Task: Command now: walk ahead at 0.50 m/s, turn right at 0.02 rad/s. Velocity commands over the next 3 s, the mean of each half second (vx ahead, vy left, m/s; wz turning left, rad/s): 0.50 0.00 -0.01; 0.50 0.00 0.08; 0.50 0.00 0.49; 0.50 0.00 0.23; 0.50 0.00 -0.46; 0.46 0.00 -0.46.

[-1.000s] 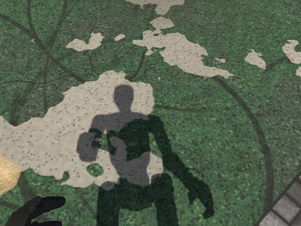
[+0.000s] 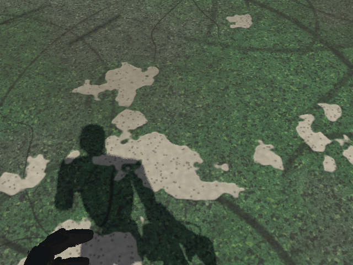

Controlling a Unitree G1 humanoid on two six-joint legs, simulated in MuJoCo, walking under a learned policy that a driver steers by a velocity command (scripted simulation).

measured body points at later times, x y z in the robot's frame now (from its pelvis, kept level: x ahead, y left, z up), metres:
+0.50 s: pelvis +0.28 +0.02 +0.00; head +0.31 +0.02 +0.45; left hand +0.27 +0.31 -0.13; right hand +0.51 -0.21 -0.07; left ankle +0.42 +0.13 -0.72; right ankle +0.13 -0.11 -0.72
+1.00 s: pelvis +0.54 +0.02 +0.01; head +0.57 +0.02 +0.46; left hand +0.77 +0.25 -0.07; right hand +0.53 -0.27 -0.12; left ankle +0.42 +0.13 -0.72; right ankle +0.70 -0.11 -0.71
